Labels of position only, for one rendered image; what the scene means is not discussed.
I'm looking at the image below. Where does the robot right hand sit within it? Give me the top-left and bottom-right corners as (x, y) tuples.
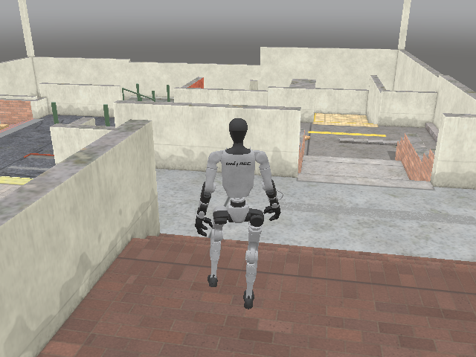
(263, 205), (281, 221)

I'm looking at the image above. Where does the left robot forearm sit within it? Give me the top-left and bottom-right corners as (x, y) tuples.
(196, 182), (211, 219)

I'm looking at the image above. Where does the right robot forearm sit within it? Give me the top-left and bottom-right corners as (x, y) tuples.
(266, 180), (280, 208)

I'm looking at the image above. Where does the robot left hand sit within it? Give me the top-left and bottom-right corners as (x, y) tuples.
(195, 216), (213, 237)

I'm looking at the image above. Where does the robot torso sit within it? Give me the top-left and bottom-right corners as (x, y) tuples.
(220, 147), (255, 223)

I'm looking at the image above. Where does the robot right upper arm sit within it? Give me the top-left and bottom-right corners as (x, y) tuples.
(254, 150), (274, 191)

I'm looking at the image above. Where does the robot left upper arm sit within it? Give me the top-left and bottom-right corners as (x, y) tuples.
(204, 150), (223, 193)

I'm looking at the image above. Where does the robot right shin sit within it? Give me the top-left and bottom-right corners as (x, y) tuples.
(245, 251), (258, 299)

